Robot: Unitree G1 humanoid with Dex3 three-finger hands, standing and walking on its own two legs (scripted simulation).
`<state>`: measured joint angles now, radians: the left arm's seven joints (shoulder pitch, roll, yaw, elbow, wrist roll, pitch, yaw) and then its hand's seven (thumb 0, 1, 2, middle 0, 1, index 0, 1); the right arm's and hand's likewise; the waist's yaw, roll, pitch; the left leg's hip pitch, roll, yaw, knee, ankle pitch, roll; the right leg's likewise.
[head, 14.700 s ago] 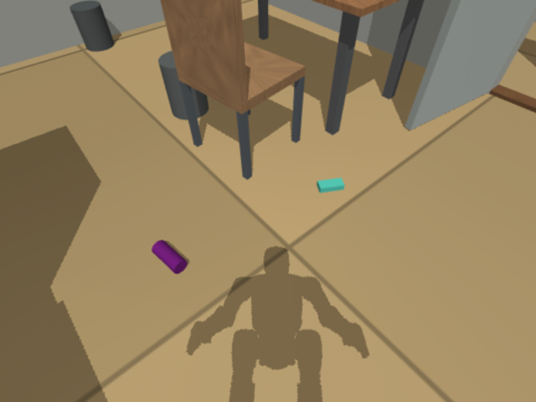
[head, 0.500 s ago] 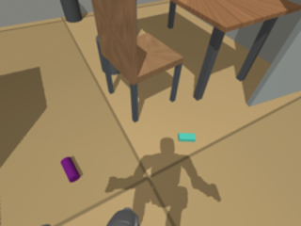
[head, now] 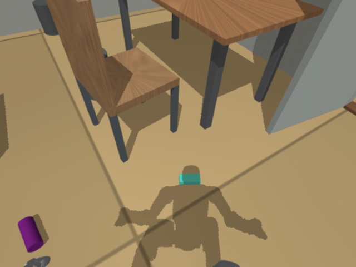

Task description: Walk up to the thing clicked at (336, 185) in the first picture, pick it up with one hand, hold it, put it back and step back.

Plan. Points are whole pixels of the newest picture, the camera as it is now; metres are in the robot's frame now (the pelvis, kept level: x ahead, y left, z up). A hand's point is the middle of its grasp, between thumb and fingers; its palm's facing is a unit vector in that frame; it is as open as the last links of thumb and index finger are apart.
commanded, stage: walk up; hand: left
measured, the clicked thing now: (189, 179) +0.72 -0.08 -0.71
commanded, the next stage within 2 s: none
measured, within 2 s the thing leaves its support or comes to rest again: neither
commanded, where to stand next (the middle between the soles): +0.35 -0.40 m, yaw +6 degrees
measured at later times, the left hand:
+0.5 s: hand (128, 265) +0.16 +0.13 -0.14, palm faces -0.03 -0.95 -0.30, open 7.4 cm
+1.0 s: hand (203, 238) +0.22 -0.05 -0.14, palm faces +0.04 -0.94 -0.33, open 7.4 cm
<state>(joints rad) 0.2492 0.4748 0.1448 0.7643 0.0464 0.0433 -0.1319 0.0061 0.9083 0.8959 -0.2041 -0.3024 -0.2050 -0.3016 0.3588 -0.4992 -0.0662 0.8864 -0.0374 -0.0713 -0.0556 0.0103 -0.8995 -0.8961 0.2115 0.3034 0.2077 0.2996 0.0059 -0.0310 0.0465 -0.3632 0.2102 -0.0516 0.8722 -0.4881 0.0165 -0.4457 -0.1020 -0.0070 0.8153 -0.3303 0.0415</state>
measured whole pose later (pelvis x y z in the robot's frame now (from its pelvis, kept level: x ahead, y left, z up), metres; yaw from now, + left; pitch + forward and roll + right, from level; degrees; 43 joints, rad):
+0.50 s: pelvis +0.10 -0.15 +0.02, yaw +1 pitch -2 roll +1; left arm 0.29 0.47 0.12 0.79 0.05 0.09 -0.11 0.01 0.91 0.90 -0.20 -0.30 -0.21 -0.30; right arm 0.39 -0.44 -0.06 0.90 -0.03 -0.11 -0.06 0.01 -0.90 -0.90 0.21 0.30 0.21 0.30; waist 0.01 -0.14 0.08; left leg -0.34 0.10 0.06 0.68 -0.29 -0.01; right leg -0.54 -0.11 0.09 1.03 -0.37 0.00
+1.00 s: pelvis +0.20 -0.33 +0.01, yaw +4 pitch -2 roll +1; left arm 0.33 0.43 0.08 0.76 0.05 0.06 -0.07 0.01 0.90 0.90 -0.21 -0.30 -0.21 -0.30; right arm 0.33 -0.40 -0.04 0.90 -0.02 -0.12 -0.07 0.01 -0.90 -0.90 0.21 0.30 0.21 0.30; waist 0.06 -0.08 0.10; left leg -0.43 -0.01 0.11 0.69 -0.22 0.06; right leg -0.37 0.03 -0.05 0.94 -0.47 -0.04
